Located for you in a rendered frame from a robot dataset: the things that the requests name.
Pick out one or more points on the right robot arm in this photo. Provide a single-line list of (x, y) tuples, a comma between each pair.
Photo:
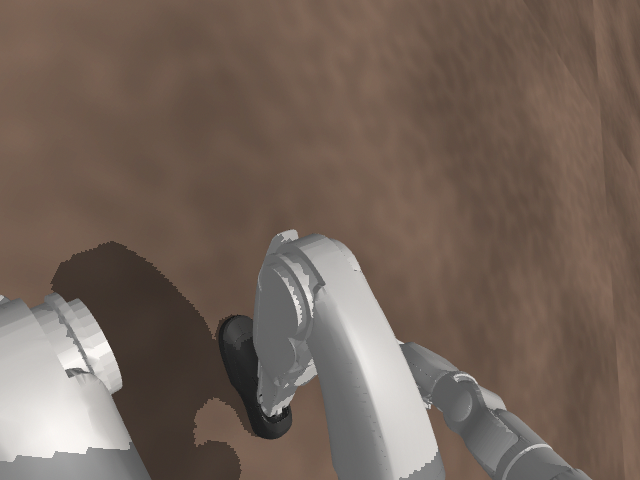
[(504, 446)]

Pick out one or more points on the right robot hand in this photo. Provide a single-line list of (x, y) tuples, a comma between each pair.
[(426, 367)]

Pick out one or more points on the right robot foot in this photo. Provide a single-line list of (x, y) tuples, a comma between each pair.
[(241, 364)]

